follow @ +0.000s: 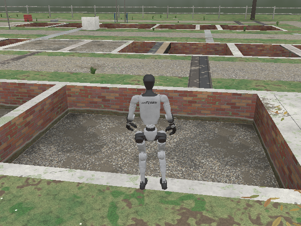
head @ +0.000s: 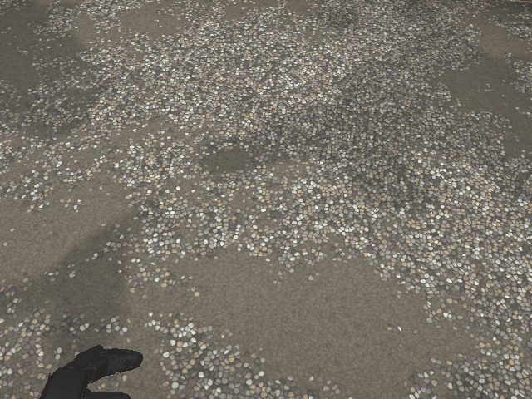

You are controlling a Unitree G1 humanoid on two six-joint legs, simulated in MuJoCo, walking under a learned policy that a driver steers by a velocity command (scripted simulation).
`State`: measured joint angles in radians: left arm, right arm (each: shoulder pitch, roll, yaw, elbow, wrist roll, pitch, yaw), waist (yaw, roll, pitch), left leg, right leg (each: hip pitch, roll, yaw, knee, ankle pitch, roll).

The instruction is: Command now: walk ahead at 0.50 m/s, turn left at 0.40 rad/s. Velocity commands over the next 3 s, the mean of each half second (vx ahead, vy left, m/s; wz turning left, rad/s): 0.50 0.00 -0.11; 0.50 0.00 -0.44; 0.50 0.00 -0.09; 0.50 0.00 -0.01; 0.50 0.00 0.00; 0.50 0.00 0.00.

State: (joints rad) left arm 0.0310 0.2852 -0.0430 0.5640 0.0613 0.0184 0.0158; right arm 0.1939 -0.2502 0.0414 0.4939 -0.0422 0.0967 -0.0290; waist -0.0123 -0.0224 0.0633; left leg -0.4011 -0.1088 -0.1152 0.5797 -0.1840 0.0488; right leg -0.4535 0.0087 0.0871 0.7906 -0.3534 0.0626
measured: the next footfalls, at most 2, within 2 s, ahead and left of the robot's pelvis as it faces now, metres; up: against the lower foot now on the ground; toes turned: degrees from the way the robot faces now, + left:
right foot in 0.06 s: +0.09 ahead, -0.14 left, +0.00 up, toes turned -4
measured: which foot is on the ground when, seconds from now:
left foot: down 0.00-1.00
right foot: up 0.00-0.04, down 0.06-1.00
